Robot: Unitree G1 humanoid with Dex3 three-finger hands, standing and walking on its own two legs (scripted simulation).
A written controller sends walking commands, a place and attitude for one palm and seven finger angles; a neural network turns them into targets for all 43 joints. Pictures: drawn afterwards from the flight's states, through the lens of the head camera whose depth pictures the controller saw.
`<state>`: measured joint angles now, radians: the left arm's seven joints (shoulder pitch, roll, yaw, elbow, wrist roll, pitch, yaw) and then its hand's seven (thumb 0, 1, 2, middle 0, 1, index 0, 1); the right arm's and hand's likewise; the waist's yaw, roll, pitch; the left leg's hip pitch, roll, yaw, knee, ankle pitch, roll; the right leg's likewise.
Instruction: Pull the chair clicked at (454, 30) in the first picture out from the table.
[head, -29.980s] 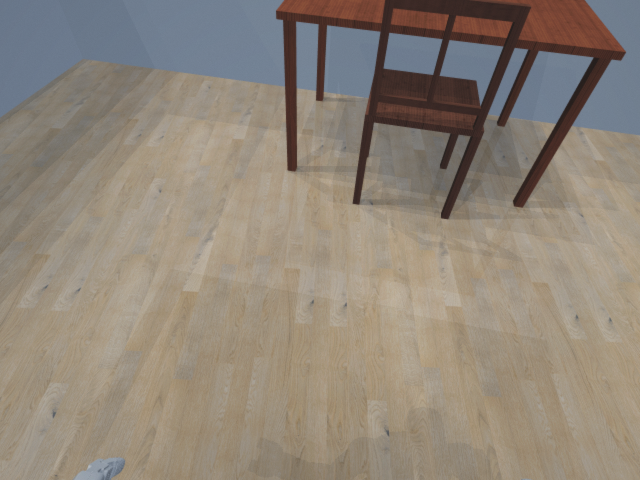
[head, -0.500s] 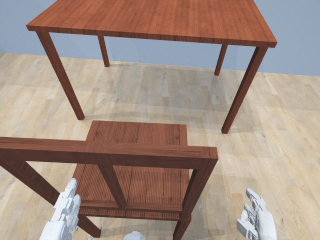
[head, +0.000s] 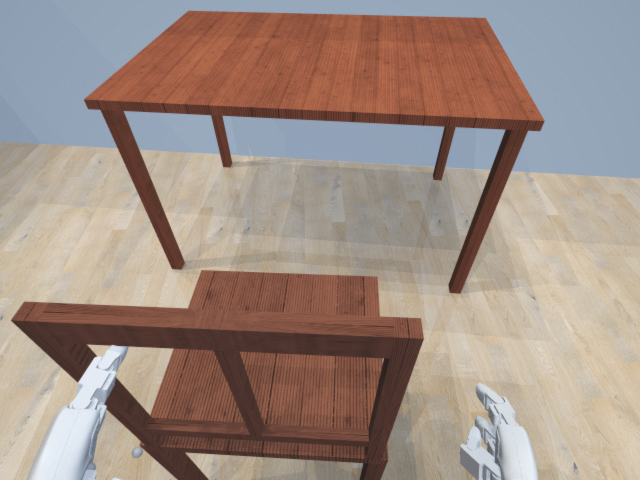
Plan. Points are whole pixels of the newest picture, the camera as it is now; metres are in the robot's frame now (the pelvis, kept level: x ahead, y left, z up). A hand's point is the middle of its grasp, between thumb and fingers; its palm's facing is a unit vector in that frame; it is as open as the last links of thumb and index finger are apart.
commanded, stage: draw the hand back to the body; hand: left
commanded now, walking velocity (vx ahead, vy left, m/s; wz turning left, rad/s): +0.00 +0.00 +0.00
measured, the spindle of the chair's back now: (243, 393) +0.24 +0.14 -0.05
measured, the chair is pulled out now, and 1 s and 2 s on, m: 0.58 0.58 0.58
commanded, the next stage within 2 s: step back with the hand held close in 0.88 s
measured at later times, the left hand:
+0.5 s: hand (106, 425) +0.15 +0.23 +0.08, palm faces +0.21 -0.81 -0.55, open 7.7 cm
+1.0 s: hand (113, 425) +0.15 +0.23 +0.08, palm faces +0.25 -0.80 -0.55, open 6.5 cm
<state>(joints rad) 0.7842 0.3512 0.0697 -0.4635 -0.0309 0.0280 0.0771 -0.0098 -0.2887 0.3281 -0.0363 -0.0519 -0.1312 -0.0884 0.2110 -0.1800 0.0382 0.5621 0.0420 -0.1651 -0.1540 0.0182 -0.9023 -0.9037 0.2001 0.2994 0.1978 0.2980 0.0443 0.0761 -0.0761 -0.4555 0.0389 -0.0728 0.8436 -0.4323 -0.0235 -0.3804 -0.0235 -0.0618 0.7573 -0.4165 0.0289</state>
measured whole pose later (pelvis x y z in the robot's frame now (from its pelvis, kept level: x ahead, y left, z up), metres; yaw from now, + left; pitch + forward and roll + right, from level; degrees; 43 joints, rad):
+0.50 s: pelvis +0.02 -0.02 +0.03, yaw +1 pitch -3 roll +0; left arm 0.65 0.46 0.13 -0.39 -0.04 0.22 0.12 0.01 0.59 0.75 -0.16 -0.24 -0.47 -0.34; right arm 0.17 -0.23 0.06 0.69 0.03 -0.28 -0.14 0.02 -0.90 -0.90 0.20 0.30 0.20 0.30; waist 0.10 0.09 0.05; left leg -0.19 0.03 -0.08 0.56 -0.33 -0.05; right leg -0.14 -0.04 -0.08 0.54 -0.35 0.01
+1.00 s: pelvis +0.02 -0.03 +0.02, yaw +1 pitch -3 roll +0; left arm 0.62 0.44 0.15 -0.37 -0.05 0.24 0.13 0.01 0.89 0.90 -0.21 -0.30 -0.41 -0.37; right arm 0.16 -0.23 0.05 0.72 0.04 -0.31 -0.13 0.02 -0.90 -0.90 0.20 0.30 0.20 0.30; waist 0.09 0.09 0.07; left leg -0.18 0.04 -0.08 0.55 -0.31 -0.06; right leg -0.15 -0.03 -0.08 0.56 -0.36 -0.01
